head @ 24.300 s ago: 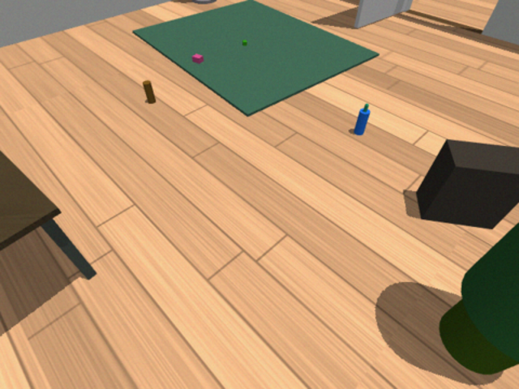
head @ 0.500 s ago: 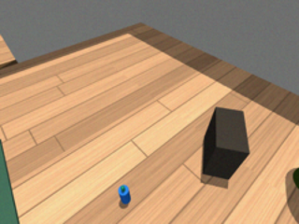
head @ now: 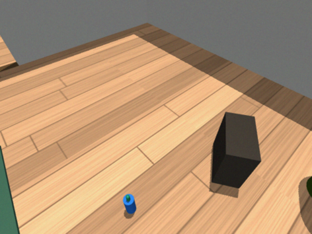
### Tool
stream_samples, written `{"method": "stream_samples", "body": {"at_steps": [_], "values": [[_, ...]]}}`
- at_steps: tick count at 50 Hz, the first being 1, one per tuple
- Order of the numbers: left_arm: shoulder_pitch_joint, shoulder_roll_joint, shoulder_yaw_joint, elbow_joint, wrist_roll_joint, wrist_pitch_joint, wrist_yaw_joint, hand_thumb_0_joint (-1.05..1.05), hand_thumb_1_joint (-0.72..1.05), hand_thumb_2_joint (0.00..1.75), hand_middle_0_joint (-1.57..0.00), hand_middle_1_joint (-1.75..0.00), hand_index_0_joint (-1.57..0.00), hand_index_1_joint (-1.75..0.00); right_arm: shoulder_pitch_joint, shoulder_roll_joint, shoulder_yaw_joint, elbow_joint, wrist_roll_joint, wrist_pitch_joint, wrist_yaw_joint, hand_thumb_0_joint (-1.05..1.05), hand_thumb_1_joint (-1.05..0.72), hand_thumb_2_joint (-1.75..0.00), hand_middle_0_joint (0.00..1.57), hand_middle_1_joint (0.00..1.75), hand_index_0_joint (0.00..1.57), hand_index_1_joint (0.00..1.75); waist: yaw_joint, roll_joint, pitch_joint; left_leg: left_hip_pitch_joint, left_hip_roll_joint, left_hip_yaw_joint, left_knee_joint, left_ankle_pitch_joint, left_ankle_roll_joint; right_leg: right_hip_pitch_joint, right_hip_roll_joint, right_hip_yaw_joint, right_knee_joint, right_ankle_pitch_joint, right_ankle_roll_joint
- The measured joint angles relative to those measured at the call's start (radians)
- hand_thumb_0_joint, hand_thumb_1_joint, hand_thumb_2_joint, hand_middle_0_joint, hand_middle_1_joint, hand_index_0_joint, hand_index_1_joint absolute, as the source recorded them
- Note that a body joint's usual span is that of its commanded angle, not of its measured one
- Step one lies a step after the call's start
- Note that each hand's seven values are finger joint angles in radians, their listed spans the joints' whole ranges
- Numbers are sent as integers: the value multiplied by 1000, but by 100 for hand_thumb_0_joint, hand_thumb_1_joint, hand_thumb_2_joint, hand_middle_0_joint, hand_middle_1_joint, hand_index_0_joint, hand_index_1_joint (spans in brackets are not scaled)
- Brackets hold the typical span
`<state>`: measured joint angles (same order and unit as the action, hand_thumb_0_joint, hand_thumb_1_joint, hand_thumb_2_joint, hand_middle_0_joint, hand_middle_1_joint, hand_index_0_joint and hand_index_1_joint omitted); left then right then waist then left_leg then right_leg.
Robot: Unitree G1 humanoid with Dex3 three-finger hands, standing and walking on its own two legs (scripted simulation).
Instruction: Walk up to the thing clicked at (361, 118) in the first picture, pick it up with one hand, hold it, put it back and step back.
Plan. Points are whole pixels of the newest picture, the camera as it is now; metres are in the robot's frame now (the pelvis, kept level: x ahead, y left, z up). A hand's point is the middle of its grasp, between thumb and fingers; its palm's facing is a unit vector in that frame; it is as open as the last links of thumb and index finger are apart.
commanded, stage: stand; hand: left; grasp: from the side
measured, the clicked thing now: (129, 202) +0.44 +0.18 -0.68
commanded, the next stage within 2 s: go down in 0.74 s
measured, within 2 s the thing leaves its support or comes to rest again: neither
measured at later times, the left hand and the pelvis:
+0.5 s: hand out of the picture +0.08 +0.25 -0.16, palm faces -0.04 -0.94 -0.34, open 7.4 cm; pelvis +0.00 +0.00 +0.00, yaw +0 degrees
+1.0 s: hand out of the picture +0.13 +0.25 -0.16, palm faces +0.04 -0.95 -0.32, open 9.2 cm; pelvis -0.01 +0.00 -0.01, yaw +1 degrees
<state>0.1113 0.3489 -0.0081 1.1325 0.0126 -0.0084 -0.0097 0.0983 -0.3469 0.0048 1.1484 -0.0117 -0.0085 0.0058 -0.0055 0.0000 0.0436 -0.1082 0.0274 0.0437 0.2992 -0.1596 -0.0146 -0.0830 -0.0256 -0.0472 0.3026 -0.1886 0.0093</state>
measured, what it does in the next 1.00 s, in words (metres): stands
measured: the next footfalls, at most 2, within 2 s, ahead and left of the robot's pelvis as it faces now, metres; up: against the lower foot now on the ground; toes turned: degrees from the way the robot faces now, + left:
none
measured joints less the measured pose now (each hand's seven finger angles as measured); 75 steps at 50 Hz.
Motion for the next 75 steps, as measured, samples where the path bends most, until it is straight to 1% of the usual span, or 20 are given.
{"method": "stream_samples", "body": {"at_steps": [43, 44, 45, 47, 49, 51, 53, 55, 59, 64, 67, 70, 75], "values": [[4, 3, 1, -6, 0, -2, 3, 1, 90, 90, -20, -30, -21, -30, 4, 4, -2, -9, 0, 2, -1, 0, -91, -90, 20, 30, 21, 30, 0, -3, 2, 9, -2, 0, -1, -10, 2, 13, -2, 0, -9, -6, 3], [11, 0, 7, -33, -10, 1, 8, 1, 89, 89, -20, -29, -20, -29, 18, 5, -1, -47, 15, 7, -8, 0, -91, -90, 20, 30, 21, 30, -2, -2, -4, -11, -2, -3, 14, -15, 3, -6, -2, -2, 5, -11, 2], [3, -8, 16, -57, -20, -5, 14, 1, 88, 88, -18, -28, -19, -28, 38, 7, -2, -99, 32, -2, -19, 0, -91, -90, 20, 30, 21, 30, -4, 0, -2, -38, -3, -7, 37, -23, 5, -29, -4, -6, 26, -19, 2], [-49, -25, 49, -61, -22, -13, 18, 1, 83, 83, -15, -23, -15, -23, 62, 18, -2, -178, 50, -18, -32, 0, -92, -91, 20, 30, 20, 30, -5, 2, 9, -92, -4, -15, 83, -35, 8, -80, -7, -12, 70, -33, 1], [-111, -29, 82, -52, -8, -9, 10, 1, 75, 75, -12, -19, -12, -19, 70, 38, -7, -234, 54, -22, -37, 0, -93, -91, 20, 30, 20, 30, -6, 0, 16, -152, -1, -16, 131, -48, 7, -139, -6, -12, 117, -46, -1], [-160, -21, 114, -50, 18, -7, -4, 1, 66, 66, -9, -16, -9, -16, 78, 63, -13, -278, 49, -25, -38, 0, -94, -91, 20, 30, 20, 30, -12, -8, 12, -214, 3, -16, 179, -63, 7, -202, -4, -10, 166, -61, -2], [-177, -12, 149, -74, 46, 2, -19, 1, 55, 56, -7, -13, -7, -13, 93, 86, -22, -316, 42, -24, -34, 0, -94, -91, 20, 30, 20, 30, -17, -16, -3, -267, 7, -11, 225, -82, 6, -258, -2, -4, 213, -78, -4], [-164, -8, 172, -122, 58, 20, -21, 1, 44, 46, -6, -11, -6, -11, 116, 103, -27, -347, 40, -21, -32, 0, -93, -91, 20, 30, 20, 30, -22, -19, -17, -294, 9, -7, 256, -98, 6, -286, -1, 1, 243, -92, -4], [-115, -10, 175, -211, 65, 90, -15, 1, 23, 31, -6, -8, -5, -8, 157, 112, -26, -395, 46, -13, -35, 0, -91, -90, 20, 30, 21, 30, -31, -9, -46, -319, 9, -6, 296, -124, 9, -308, -3, 4, 274, -113, 1], [-54, -14, 172, -291, 48, 166, -15, 0, -5, 19, -6, -7, -5, -7, 165, 105, -23, -449, 46, -32, -38, 0, -88, -89, 20, 30, 21, 30, -38, 5, -70, -381, 10, -4, 374, -166, 15, -367, -5, 8, 344, -149, 6], [-25, -21, 179, -347, 38, 181, -20, 0, -20, 15, -6, -7, -6, -8, 159, 100, -26, -474, 42, -54, -41, 0, -86, -89, 20, 30, 21, 30, -35, 5, -79, -435, 10, -7, 437, -195, 17, -419, -8, 8, 405, -178, 9], [10, -29, 187, -424, 35, 187, -27, 0, -32, 12, -7, -7, -6, -8, 151, 99, -28, -493, 37, -73, -46, 0, -84, -88, 20, 30, 21, 30, -31, 1, -92, -490, 11, -12, 502, -226, 17, -471, -9, 5, 468, -209, 10], [65, -29, 191, -540, 36, 212, -37, 0, -45, 9, -8, -8, -6, -9, 135, 101, -27, -518, 33, -93, -58, 0, -83, -88, 20, 30, 20, 30, -27, -5, -118, -555, 14, -22, 588, -270, 16, -529, -8, -2, 547, -252, 10]]}}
